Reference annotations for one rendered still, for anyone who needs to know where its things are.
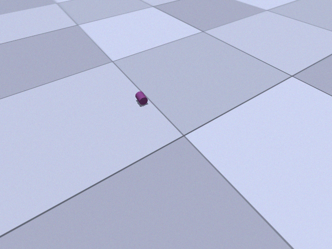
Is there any can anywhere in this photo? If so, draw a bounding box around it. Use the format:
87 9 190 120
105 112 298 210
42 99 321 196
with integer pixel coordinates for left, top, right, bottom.
135 91 148 105

